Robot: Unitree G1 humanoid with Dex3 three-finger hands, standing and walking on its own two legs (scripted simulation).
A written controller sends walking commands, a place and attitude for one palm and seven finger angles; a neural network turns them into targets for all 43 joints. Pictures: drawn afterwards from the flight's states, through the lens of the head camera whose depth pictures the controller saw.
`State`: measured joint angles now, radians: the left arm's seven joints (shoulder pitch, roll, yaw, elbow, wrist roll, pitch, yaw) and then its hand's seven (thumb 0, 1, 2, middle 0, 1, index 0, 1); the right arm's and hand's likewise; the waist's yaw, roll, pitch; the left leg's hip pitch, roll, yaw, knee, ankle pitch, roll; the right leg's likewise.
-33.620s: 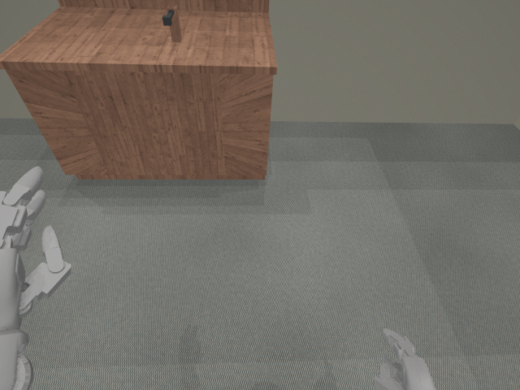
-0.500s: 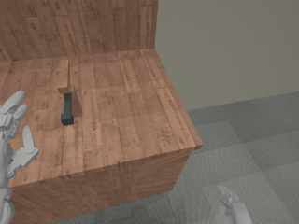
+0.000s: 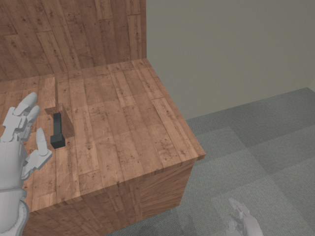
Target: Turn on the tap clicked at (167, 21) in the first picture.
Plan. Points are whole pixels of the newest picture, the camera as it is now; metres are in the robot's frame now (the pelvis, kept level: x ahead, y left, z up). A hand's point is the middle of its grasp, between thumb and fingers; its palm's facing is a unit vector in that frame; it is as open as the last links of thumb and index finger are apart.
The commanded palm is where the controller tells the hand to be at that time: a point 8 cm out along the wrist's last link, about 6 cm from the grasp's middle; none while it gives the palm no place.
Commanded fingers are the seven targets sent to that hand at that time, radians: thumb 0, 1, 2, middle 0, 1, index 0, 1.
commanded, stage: come to a stop and stand still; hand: left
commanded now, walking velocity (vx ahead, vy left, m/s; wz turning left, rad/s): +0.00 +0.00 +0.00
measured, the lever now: (58, 141) +0.32 +0.30 +0.05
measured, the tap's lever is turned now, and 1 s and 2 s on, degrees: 0 0 0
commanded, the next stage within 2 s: look again from close up in 0.52 s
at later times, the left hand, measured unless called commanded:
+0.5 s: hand (39, 140) +0.25 +0.27 +0.15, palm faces +0.38 -0.84 -0.38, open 7.5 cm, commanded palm +0.19 +0.29 +0.18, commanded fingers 0.00 0.90 0.90 -0.20 -0.30 -0.20 -0.30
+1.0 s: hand (46, 152) +0.23 +0.24 +0.16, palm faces +0.38 -0.86 -0.34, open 7.5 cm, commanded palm +0.17 +0.28 +0.18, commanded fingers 0.00 0.90 0.90 -0.20 -0.30 -0.20 -0.30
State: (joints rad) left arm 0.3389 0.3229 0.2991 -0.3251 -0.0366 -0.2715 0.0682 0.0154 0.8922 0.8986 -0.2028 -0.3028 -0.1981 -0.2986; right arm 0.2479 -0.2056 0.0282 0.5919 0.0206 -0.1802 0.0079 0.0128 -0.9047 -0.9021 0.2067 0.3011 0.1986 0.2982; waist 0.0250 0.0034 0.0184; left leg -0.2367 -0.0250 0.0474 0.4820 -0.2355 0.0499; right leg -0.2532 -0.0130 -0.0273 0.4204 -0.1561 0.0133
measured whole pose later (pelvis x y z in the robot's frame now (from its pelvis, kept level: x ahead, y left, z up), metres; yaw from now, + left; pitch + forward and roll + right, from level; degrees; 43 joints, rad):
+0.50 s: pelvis +0.04 +0.01 +0.00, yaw +1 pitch +0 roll -2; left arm 0.42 0.38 0.37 -0.45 -0.04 -0.24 0.08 0.02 0.88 0.90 -0.21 -0.30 -0.21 -0.30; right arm 0.16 -0.17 0.02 0.55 0.00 -0.12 -0.01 0.01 -0.91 -0.90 0.21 0.30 0.20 0.30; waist 0.02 -0.03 0.05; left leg -0.21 -0.04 0.03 0.50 -0.29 0.06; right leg -0.21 -0.02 -0.04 0.42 -0.21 0.03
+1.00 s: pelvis +0.01 -0.01 +0.00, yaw +1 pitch -1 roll -1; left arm 0.41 0.35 0.33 -0.43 -0.04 -0.22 0.11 0.02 0.89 0.90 -0.21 -0.30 -0.21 -0.30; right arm 0.24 -0.21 0.01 0.58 0.01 -0.11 -0.03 0.01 -0.90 -0.90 0.21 0.30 0.20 0.30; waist 0.02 -0.02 0.05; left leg -0.21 -0.01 0.03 0.47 -0.24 0.04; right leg -0.21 0.00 -0.05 0.38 -0.15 0.00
